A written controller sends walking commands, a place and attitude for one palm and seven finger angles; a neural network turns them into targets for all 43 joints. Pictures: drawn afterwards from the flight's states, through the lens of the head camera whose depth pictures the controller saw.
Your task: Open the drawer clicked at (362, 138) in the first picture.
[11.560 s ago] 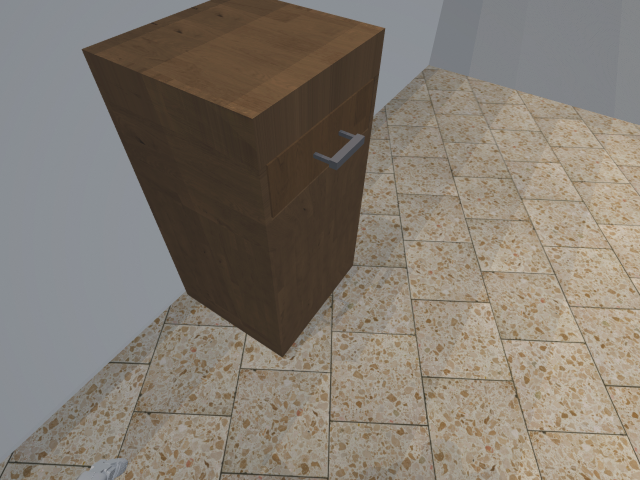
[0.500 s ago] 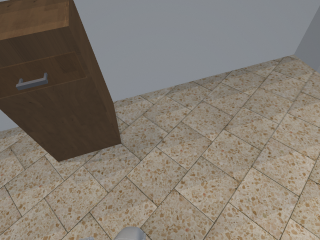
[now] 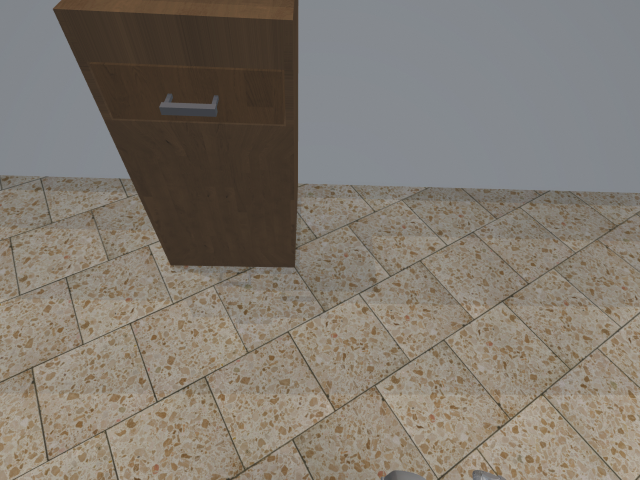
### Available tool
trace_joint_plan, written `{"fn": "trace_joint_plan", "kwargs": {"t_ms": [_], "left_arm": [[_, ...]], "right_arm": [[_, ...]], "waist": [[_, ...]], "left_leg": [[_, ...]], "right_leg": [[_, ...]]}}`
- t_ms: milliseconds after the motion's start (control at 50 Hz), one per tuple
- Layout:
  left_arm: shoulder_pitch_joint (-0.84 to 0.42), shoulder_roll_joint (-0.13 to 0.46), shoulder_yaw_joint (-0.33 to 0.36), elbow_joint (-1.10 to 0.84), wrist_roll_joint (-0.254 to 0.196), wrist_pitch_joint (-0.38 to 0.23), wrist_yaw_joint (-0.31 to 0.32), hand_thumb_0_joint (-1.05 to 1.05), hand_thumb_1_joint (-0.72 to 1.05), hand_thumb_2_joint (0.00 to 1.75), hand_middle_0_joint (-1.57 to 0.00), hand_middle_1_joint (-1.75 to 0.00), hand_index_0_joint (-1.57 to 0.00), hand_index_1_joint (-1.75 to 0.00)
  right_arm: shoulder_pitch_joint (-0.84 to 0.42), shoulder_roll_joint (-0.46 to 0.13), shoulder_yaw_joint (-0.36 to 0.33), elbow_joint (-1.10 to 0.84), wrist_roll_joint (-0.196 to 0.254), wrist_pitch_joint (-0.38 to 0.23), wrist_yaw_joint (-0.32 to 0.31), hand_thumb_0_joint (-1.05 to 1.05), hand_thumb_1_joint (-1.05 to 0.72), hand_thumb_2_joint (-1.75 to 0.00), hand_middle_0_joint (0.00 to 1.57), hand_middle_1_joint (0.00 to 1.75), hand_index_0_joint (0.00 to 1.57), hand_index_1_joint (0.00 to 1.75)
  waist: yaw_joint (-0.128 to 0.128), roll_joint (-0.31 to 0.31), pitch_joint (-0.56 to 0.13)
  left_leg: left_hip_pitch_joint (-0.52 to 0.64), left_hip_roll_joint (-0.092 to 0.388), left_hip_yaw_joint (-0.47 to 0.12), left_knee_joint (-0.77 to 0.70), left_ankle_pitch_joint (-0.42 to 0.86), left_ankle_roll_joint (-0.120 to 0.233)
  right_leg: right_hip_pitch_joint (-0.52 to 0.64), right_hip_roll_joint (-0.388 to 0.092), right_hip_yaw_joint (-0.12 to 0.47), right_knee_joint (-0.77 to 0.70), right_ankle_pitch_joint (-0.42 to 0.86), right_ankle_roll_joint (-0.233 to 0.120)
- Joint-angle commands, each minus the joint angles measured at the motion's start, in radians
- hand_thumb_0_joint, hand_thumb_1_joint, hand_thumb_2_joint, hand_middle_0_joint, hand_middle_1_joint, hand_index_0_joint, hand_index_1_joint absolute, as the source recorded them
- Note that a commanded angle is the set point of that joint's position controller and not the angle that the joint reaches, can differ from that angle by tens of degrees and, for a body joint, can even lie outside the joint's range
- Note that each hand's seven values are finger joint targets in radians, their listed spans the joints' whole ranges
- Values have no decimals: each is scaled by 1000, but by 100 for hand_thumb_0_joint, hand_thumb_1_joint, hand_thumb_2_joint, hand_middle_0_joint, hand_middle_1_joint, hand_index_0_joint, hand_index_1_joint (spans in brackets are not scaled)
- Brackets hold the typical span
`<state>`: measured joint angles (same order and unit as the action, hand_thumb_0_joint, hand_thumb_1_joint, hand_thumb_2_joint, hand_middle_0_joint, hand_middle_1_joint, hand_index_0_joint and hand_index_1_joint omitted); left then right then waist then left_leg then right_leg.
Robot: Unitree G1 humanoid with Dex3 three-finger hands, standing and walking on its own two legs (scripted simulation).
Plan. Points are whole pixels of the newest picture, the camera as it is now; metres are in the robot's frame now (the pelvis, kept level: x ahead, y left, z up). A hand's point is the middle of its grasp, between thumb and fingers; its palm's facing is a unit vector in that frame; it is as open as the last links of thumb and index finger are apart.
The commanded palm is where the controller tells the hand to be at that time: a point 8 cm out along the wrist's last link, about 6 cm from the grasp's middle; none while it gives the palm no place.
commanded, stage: turn to face it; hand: left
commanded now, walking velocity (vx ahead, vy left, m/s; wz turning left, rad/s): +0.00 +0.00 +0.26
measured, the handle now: (190, 104) +0.86 +0.37 -0.05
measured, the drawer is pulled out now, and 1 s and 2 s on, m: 0.00 0.00 0.00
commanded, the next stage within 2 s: take the last steps up to it in 0.04 s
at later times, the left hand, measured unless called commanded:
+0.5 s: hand out of the picture -0.04 +0.15 -0.15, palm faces +0.23 -0.94 -0.26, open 7.3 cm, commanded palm none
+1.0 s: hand (122, 458) +0.16 +0.29 -0.17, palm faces +0.22 -0.96 -0.18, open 7.4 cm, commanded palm none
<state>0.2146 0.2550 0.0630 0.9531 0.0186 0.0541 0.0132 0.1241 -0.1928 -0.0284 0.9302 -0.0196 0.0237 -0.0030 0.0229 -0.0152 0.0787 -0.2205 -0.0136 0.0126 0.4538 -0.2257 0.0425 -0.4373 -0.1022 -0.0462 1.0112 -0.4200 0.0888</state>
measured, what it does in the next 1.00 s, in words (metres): walks ahead: right foot, then left foot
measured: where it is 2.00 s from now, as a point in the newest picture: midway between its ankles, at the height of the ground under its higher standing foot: (283, 436)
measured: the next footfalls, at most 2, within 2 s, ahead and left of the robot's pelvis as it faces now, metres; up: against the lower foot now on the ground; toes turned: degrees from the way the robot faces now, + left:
right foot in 0.18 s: +0.03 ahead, -0.14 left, +0.00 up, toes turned -1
left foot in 0.74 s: +0.15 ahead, +0.19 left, +0.00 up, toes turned +18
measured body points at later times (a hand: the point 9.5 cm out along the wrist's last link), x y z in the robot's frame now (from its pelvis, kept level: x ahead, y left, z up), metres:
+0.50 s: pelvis +0.02 -0.03 +0.01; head +0.03 -0.06 +0.46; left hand -0.05 +0.20 -0.13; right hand +0.08 -0.28 -0.16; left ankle +0.01 +0.15 -0.65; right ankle -0.01 -0.14 -0.74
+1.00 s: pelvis +0.14 +0.11 +0.00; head +0.14 +0.12 +0.45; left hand +0.14 +0.34 -0.16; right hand +0.23 -0.12 -0.14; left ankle +0.11 +0.17 -0.74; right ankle +0.20 -0.01 -0.66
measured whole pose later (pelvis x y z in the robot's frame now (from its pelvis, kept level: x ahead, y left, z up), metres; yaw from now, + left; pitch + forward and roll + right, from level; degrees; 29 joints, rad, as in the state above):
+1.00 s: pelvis +0.14 +0.11 +0.00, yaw +8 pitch -2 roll +1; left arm 0.24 0.18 0.07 1.05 0.03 -0.01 0.00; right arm 0.25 -0.16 -0.05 1.03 -0.02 -0.08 -0.03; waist 0.02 -0.04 0.01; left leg -0.09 -0.02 0.18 0.35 -0.23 0.07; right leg -0.56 -0.12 -0.08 1.09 -0.24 0.03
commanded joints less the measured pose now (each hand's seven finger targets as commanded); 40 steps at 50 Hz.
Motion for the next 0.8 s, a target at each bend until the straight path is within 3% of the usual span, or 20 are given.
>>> {"fn": "trace_joint_plan", "kwargs": {"t_ms": [0,80,120,140,160,180,200,220,240,280,360,500,600,640,660,680,700,720,740,780], "left_arm": [[-7,41,7,-76,-5,-20,7,0,90,90,-20,-30,-20,-30],[17,26,2,-68,-12,-36,12,0,90,90,-20,-30,-20,-30],[78,34,1,-43,-12,-50,16,0,90,90,-20,-30,-20,-30],[111,53,4,-28,-9,-63,20,0,90,90,-20,-30,-20,-30],[135,134,17,-17,5,-75,26,0,90,90,-20,-30,-20,-30],[155,180,23,-25,5,-71,19,0,90,90,-20,-30,-20,-30],[148,168,28,-23,0,-75,19,0,90,90,-20,-30,-20,-30],[124,138,27,-25,0,-73,20,0,90,90,-20,-30,-20,-30],[91,109,19,-26,0,-82,16,0,90,90,-20,-30,-20,-30],[96,62,7,-20,-3,-99,11,0,90,90,-20,-30,-20,-30],[212,40,4,35,1,-117,15,0,90,90,-20,-30,-20,-30],[307,43,1,109,13,-132,18,0,90,90,-20,-30,-20,-30],[311,59,1,143,17,-125,18,0,90,90,-20,-30,-20,-30],[293,67,8,150,16,-116,18,0,90,90,-20,-30,-20,-30],[271,67,11,151,12,-112,18,0,90,90,-20,-30,-20,-30],[273,40,5,151,9,-109,16,0,90,90,-20,-30,-20,-30],[313,-19,-3,138,-2,-104,8,0,90,90,-20,-30,-20,-30],[264,-55,-17,96,-4,-104,6,0,90,90,-20,-30,-20,-30],[205,-57,-18,85,-5,-98,12,0,90,90,-20,-30,-20,-30],[135,-42,-4,100,-1,-97,-1,0,90,90,-20,-30,-20,-30]], "right_arm": [[55,-199,-61,-31,-2,-9,-12,0,-90,-90,20,30,20,30],[60,-189,-65,-20,-3,-6,-12,0,-90,-90,20,30,20,30],[53,-173,-62,-13,5,-9,-11,0,-90,-90,20,30,20,30],[64,-139,-55,-7,11,-13,-8,0,-90,-90,20,30,20,30],[84,-69,-42,-18,20,-17,-2,0,-90,-90,20,30,20,30],[41,-81,-46,-42,7,-5,-1,0,-90,-90,20,30,20,30],[31,-121,-58,-35,-7,10,1,0,-90,-90,20,30,20,30],[33,-132,-64,-28,-8,12,8,0,-90,-90,20,30,20,30],[47,-127,-68,-2,-12,11,18,0,-90,-90,20,30,20,30],[94,-99,-64,29,-14,9,30,0,-90,-90,20,30,20,30],[84,-80,-59,36,-13,3,36,0,-90,-90,20,30,20,30],[-13,-61,-42,5,-6,-6,46,0,-90,-90,20,30,20,30],[-55,-24,-21,-10,4,-30,55,0,-90,-90,20,30,20,30],[-7,-31,-23,4,6,-42,49,0,-90,-90,20,30,20,30],[76,-44,-26,30,3,-52,41,0,-90,-90,20,30,20,30],[208,-95,-36,75,1,-63,27,0,-90,-90,20,30,20,30],[353,-211,-65,114,-11,-75,11,0,-90,-90,20,30,20,30],[438,-280,-77,131,0,-68,-3,0,-90,-90,20,30,20,30],[409,-260,-74,145,0,-67,-19,0,-90,-90,20,30,20,30],[246,-140,-46,105,2,-74,-21,0,-90,-90,20,30,20,30]], "waist": [[-45,161,-93],[-34,181,-119],[-1,142,-150],[13,82,-176],[16,-149,-186],[47,-215,-102],[47,-265,-46],[29,-213,8],[6,-123,42],[-8,-126,39],[20,-133,10],[39,-141,57],[40,-195,65],[15,-193,45],[-29,-168,9],[-84,-42,-68],[-128,232,-205],[-146,327,-207],[-148,299,-203],[-86,159,-36]], "left_leg": [[88,252,-230,-124,341,137],[53,228,-280,-76,415,127],[11,188,-258,-16,375,84],[-55,137,-220,46,221,35],[-239,14,-89,210,-90,-34],[-328,-34,-66,380,-346,-64],[-368,4,-114,513,-324,-59],[-396,23,-113,606,-262,-56],[-411,41,-102,659,-168,-60],[-410,48,-63,692,-47,-80],[-464,75,-33,686,11,-101],[-483,117,20,525,21,-97],[-250,84,93,246,-22,-61],[-106,63,115,164,-47,-43],[31,39,141,69,-8,-39],[217,42,132,-10,-3,-35],[433,261,-136,-38,33,17],[461,412,-359,-132,114,89],[419,439,-372,-179,84,113],[186,379,-235,-206,82,117]], "right_leg": [[7,23,-2,-129,-30,-3],[133,67,-13,-332,20,-22],[266,67,-18,-542,178,-28],[387,11,30,-669,245,-39],[514,-208,262,-739,245,-107],[410,-363,403,-801,181,-209],[315,-358,438,-851,34,-225],[275,-340,436,-880,-111,-219],[258,-288,344,-880,-126,-194],[283,-207,184,-854,23,-147],[395,-211,126,-836,160,-152],[409,-249,91,-858,198,-189],[313,-232,11,-810,304,-176],[266,-228,-2,-748,304,-171],[227,-194,-39,-658,328,-151],[193,-143,-87,-452,392,-128],[23,-30,-157,-154,117,-80],[-150,40,-97,79,-204,-69],[-209,15,-12,204,-182,-86],[-204,-57,22,245,-2,-92]]}}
